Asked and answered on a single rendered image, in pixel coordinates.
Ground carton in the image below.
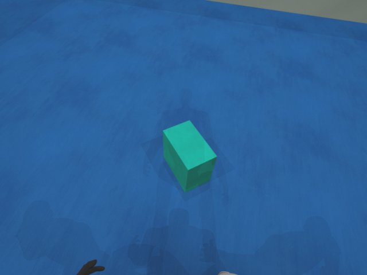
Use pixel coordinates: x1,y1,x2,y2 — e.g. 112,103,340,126
163,120,217,193

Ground robot left hand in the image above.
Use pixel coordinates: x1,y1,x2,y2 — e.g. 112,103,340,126
77,260,105,275

